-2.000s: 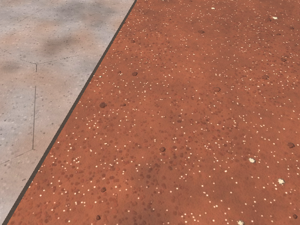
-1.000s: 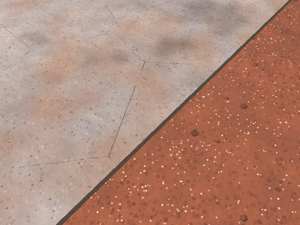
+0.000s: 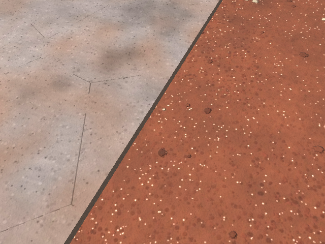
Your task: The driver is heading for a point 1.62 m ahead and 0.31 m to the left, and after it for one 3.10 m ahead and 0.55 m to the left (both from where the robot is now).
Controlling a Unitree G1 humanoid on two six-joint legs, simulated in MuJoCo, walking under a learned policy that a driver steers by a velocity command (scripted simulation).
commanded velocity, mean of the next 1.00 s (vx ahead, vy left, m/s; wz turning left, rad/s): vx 0.35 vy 0.00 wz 0.28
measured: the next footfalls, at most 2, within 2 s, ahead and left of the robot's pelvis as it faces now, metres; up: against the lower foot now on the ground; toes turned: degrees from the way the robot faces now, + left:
left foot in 0.24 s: +0.04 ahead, +0.11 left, +0.00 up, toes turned -3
right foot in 0.70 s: +0.36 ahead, -0.07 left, +0.00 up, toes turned +13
